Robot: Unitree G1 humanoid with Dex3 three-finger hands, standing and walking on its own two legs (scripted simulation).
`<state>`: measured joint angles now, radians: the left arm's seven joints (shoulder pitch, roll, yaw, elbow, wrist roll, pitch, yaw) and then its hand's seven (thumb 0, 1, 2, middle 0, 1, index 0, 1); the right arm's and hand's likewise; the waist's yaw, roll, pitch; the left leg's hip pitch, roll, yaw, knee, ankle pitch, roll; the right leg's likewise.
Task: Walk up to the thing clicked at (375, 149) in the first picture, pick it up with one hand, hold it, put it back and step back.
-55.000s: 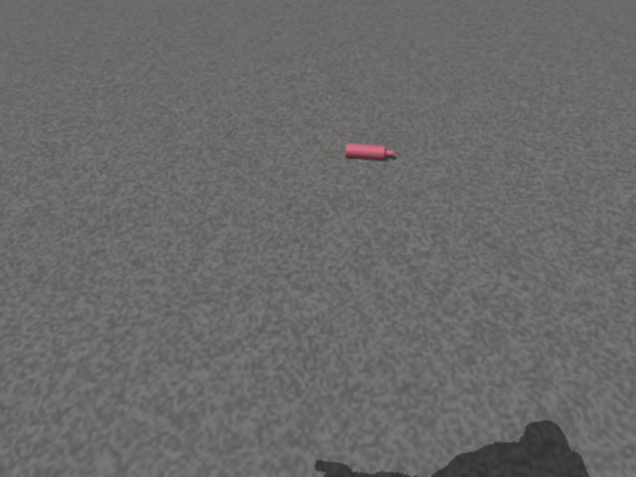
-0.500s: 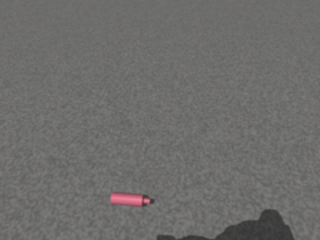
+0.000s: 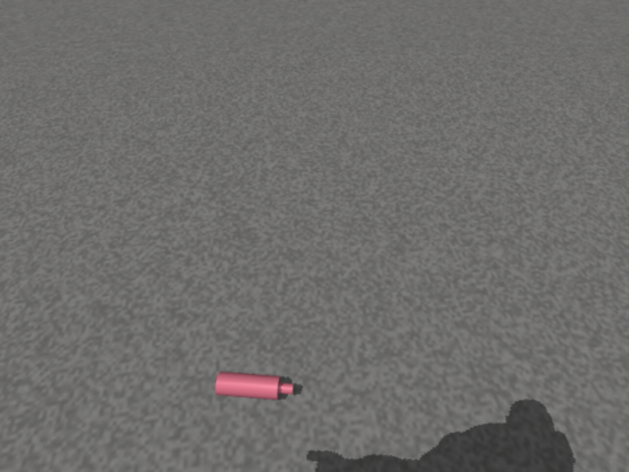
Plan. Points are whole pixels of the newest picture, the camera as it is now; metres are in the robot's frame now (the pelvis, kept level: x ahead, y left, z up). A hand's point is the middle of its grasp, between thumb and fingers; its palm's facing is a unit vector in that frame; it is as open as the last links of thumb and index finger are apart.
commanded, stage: step back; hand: left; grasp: from above
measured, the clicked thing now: (255, 386) +0.46 +0.20 -0.75
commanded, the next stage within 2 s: none
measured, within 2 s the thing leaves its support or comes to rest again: neither
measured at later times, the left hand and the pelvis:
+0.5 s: hand out of the picture +0.05 +0.31 -0.18, palm faces -0.07 -0.93 -0.37, open 7.4 cm; pelvis -0.07 +0.05 -0.02, yaw -2 degrees
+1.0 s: hand out of the picture -0.05 +0.30 -0.15, palm faces -0.02 -0.91 -0.42, open 7.4 cm; pelvis -0.19 +0.04 -0.02, yaw +0 degrees
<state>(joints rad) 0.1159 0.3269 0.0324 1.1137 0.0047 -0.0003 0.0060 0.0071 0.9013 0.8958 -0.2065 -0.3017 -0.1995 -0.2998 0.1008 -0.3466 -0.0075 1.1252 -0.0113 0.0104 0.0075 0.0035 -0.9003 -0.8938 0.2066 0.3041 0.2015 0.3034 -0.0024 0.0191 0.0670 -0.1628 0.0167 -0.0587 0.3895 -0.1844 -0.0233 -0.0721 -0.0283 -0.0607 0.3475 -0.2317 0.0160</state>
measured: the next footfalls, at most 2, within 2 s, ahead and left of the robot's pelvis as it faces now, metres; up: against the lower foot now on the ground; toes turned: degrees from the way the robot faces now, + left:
right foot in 0.64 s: -0.10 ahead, -0.08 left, +0.00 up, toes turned -2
left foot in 1.04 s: -0.17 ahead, +0.16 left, +0.00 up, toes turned -3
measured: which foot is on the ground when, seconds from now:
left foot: down 0.00-0.68, up 0.70-1.00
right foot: down 0.00-0.24, up 0.26-0.62, down 0.64-1.00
